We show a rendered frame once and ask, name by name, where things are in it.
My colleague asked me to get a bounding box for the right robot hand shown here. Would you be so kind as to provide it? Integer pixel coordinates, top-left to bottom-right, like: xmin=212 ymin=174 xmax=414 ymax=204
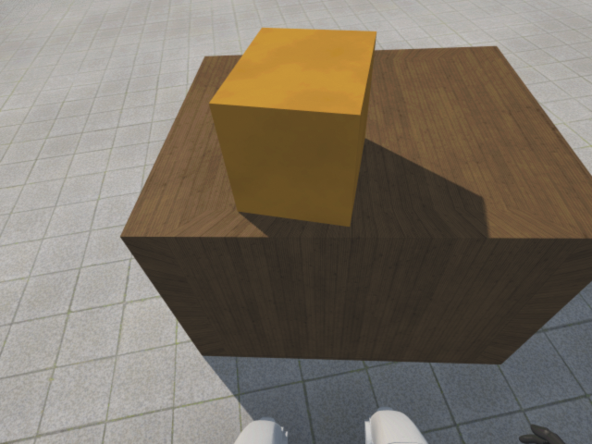
xmin=519 ymin=425 xmax=565 ymax=444

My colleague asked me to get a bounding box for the right robot thigh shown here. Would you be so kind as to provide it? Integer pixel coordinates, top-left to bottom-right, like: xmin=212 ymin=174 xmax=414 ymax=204
xmin=364 ymin=410 xmax=428 ymax=444

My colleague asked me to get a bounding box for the robot thigh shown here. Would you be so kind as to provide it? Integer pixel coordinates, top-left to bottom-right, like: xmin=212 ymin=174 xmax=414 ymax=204
xmin=364 ymin=410 xmax=428 ymax=444
xmin=234 ymin=420 xmax=288 ymax=444

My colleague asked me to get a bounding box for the carton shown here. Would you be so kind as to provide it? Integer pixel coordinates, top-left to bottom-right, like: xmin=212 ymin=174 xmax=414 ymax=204
xmin=209 ymin=28 xmax=376 ymax=227

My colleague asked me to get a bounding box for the pedestal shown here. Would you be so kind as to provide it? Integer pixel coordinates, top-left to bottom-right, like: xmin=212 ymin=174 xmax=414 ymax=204
xmin=120 ymin=46 xmax=592 ymax=364

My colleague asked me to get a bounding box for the left robot thigh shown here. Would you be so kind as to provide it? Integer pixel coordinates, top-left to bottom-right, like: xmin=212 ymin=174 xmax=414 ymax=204
xmin=234 ymin=420 xmax=288 ymax=444

